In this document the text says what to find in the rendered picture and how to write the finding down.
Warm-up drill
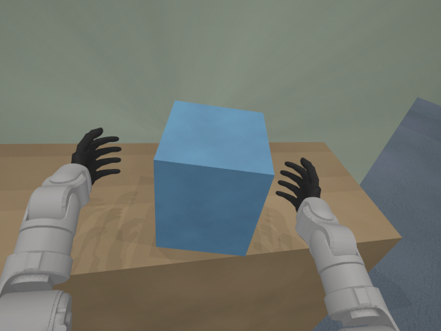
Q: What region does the robot right hand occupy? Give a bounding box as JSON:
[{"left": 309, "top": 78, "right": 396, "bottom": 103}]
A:
[{"left": 276, "top": 158, "right": 321, "bottom": 212}]

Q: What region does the robot right forearm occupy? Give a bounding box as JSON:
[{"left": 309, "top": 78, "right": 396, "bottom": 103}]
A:
[{"left": 295, "top": 197, "right": 400, "bottom": 331}]

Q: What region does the robot left hand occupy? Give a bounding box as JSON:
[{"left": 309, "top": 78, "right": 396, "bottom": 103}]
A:
[{"left": 71, "top": 128, "right": 121, "bottom": 185}]

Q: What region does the left robot upper arm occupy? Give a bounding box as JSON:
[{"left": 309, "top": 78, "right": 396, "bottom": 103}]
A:
[{"left": 0, "top": 290, "right": 72, "bottom": 331}]

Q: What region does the robot left forearm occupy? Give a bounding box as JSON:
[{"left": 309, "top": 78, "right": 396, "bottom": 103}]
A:
[{"left": 0, "top": 163, "right": 92, "bottom": 297}]

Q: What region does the pedestal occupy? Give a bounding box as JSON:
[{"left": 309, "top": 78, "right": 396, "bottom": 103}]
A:
[{"left": 0, "top": 142, "right": 402, "bottom": 331}]

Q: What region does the carton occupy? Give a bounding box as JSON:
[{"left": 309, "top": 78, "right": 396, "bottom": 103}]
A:
[{"left": 154, "top": 101, "right": 275, "bottom": 257}]

